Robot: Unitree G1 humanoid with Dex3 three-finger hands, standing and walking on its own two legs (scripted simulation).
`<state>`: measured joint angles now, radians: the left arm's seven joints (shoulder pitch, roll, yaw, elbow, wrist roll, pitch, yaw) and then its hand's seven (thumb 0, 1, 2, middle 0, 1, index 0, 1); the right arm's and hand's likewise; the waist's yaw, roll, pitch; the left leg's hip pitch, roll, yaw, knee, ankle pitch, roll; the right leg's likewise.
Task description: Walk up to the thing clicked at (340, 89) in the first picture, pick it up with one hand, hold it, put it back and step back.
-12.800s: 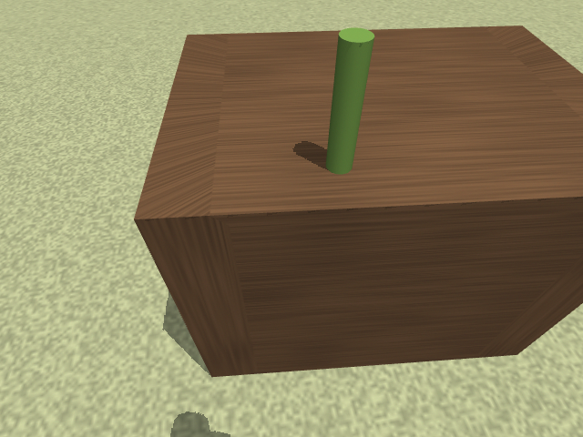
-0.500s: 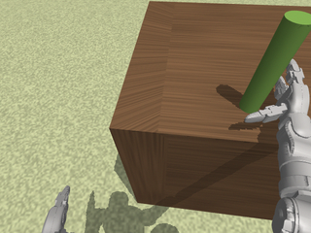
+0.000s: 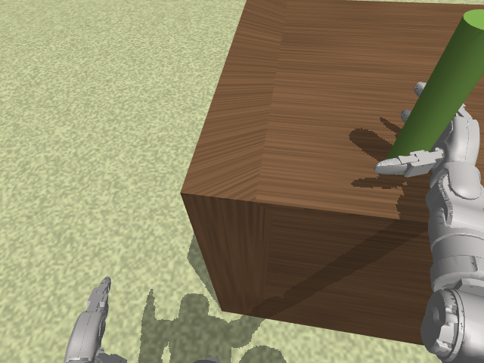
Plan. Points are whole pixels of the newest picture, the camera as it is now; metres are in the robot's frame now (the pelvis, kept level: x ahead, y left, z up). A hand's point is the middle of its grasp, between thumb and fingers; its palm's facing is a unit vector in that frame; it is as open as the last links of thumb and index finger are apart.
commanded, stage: close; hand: right
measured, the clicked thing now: (434, 108) +0.47 -0.20 +0.18
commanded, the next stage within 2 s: settle in 0.38 s
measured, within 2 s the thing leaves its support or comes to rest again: leaves its support in 0.66 s
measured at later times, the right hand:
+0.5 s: hand (414, 141) +0.48 -0.21 +0.11, palm faces +0.19 +0.98 +0.01, open 7.6 cm
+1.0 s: hand (423, 116) +0.48 -0.20 +0.16, palm faces +0.18 +0.98 -0.02, open 7.5 cm
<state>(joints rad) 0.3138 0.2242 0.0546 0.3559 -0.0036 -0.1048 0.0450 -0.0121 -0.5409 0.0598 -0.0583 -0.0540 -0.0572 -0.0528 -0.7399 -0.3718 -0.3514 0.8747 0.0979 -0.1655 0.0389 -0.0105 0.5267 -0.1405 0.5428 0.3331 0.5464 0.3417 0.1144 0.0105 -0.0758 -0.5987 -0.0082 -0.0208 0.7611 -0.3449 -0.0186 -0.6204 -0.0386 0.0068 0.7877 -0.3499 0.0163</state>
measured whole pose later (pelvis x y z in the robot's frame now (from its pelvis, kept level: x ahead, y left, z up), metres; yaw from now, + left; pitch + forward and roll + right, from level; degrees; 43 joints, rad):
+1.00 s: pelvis +0.02 +0.00 +0.01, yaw +0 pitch +9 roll +1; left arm 0.30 0.22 0.06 0.43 -0.01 -0.09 0.05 -0.01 -0.54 0.06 -0.07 -0.06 -0.06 -0.06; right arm -0.76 -0.36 -0.32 0.85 0.11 -0.09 0.03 0.00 0.12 -1.09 0.88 1.17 0.88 1.17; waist 0.08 -0.02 -0.09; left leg -0.51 0.00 -0.02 0.70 -0.34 -0.02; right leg -0.53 -0.03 0.00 0.73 -0.35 0.01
